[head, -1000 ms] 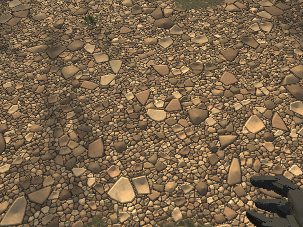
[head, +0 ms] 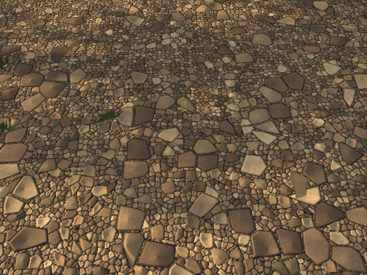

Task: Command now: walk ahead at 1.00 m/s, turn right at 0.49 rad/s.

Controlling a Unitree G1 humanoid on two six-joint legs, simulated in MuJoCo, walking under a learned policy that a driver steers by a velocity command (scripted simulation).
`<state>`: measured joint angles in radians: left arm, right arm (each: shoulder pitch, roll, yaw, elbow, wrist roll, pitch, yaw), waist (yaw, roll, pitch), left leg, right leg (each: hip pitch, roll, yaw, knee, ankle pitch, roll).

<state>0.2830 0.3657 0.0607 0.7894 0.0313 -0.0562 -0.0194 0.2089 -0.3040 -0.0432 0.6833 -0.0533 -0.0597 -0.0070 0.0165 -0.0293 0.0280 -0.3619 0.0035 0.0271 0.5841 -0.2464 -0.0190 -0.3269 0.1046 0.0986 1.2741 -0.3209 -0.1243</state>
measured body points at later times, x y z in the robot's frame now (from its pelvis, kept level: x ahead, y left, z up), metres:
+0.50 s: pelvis +0.47 -0.05 +0.01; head +0.48 -0.06 +0.46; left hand +0.53 +0.23 -0.11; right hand +0.55 -0.33 -0.11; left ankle +0.47 +0.11 -0.64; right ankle +0.43 -0.10 -0.72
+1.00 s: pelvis +0.85 -0.08 +0.02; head +0.90 -0.10 +0.46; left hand +1.03 +0.14 -0.11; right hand +0.84 -0.34 -0.13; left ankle +0.91 +0.00 -0.72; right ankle +0.92 -0.23 -0.68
